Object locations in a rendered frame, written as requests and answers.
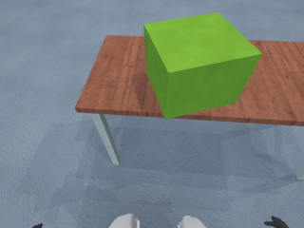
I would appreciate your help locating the table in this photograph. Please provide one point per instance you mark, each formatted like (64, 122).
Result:
(118, 84)

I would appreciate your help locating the carton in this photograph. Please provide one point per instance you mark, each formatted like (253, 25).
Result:
(196, 63)

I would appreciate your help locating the robot left thigh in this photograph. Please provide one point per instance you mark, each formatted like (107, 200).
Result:
(126, 221)

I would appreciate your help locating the robot right hand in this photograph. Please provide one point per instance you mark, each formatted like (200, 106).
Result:
(276, 222)

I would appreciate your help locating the robot thigh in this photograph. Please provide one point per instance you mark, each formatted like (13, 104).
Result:
(191, 223)
(126, 221)

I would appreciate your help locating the robot right thigh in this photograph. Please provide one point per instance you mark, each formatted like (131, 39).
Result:
(191, 223)

